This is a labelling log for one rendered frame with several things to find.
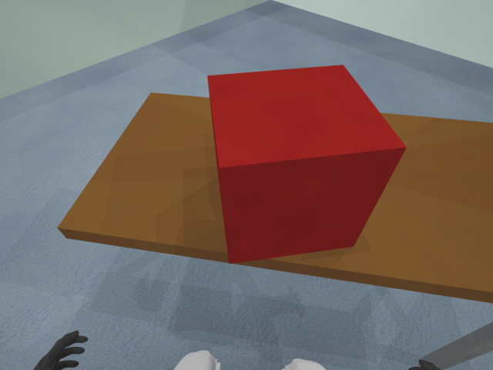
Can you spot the robot left hand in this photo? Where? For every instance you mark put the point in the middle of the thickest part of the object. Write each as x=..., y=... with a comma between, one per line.
x=59, y=350

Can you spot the carton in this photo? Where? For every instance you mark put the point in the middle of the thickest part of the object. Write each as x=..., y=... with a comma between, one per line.
x=303, y=157

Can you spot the table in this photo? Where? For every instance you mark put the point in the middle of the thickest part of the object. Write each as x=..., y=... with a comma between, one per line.
x=431, y=230

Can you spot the robot left thigh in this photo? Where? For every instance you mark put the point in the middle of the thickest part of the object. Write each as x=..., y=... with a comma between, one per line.
x=198, y=361

